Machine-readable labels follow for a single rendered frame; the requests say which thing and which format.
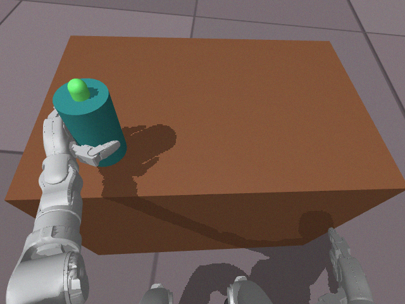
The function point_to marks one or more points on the left robot arm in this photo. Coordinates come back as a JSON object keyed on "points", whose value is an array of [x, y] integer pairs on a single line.
{"points": [[51, 269]]}

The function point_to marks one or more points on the bottle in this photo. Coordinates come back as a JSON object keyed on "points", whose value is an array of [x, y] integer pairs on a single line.
{"points": [[87, 110]]}

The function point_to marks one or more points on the right robot hand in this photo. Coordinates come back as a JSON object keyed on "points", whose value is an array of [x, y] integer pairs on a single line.
{"points": [[353, 284]]}

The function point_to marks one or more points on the left robot hand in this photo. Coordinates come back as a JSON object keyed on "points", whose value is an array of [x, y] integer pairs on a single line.
{"points": [[57, 139]]}

